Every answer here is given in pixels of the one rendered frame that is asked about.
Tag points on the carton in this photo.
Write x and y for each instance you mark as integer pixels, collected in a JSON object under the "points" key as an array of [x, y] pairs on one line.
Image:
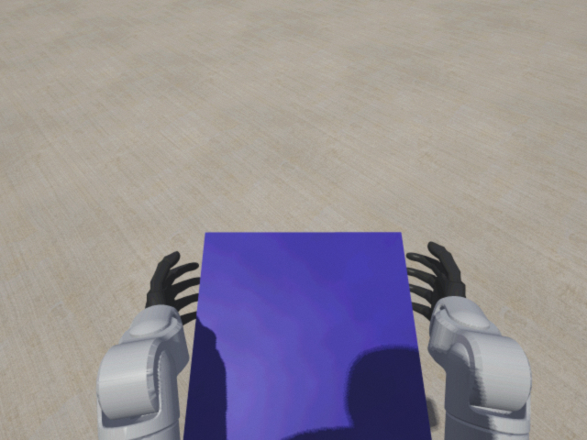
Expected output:
{"points": [[305, 336]]}

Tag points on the right robot forearm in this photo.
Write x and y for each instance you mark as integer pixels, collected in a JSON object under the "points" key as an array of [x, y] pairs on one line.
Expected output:
{"points": [[488, 376]]}

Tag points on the robot right hand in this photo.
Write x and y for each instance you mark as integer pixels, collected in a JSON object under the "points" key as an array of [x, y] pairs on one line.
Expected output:
{"points": [[446, 283]]}

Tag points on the robot left hand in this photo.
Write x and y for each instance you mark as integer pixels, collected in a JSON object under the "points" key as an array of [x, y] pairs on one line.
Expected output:
{"points": [[163, 292]]}

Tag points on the left robot forearm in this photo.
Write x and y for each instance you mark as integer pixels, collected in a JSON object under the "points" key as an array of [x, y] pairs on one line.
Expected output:
{"points": [[136, 384]]}

